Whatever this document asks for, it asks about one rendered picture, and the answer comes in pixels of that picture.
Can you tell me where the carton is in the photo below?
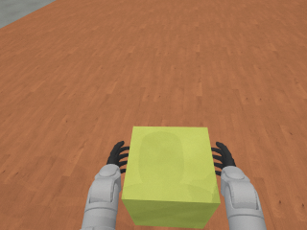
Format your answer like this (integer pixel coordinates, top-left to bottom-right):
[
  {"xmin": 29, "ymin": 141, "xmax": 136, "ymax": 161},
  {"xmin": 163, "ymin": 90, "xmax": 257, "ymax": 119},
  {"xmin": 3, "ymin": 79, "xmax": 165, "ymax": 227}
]
[{"xmin": 121, "ymin": 126, "xmax": 221, "ymax": 229}]

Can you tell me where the left robot forearm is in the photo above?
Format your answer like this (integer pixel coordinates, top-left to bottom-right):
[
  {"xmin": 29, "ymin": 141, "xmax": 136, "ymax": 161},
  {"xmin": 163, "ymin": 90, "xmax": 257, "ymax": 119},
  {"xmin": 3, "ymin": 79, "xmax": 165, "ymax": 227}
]
[{"xmin": 80, "ymin": 164, "xmax": 122, "ymax": 230}]

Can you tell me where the right robot hand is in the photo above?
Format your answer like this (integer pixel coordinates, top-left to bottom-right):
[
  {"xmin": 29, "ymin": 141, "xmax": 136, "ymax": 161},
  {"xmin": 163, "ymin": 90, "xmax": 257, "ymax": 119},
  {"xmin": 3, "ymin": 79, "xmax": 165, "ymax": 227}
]
[{"xmin": 211, "ymin": 142, "xmax": 236, "ymax": 176}]

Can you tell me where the left robot hand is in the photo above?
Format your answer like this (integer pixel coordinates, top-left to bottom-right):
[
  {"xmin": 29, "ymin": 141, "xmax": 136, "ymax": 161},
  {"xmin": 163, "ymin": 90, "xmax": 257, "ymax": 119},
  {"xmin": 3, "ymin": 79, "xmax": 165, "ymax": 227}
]
[{"xmin": 106, "ymin": 141, "xmax": 130, "ymax": 173}]

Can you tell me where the right robot forearm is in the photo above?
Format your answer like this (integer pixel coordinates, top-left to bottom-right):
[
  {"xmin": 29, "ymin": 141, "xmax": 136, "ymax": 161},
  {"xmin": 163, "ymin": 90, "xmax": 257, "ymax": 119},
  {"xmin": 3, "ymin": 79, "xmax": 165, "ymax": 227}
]
[{"xmin": 221, "ymin": 166, "xmax": 267, "ymax": 230}]

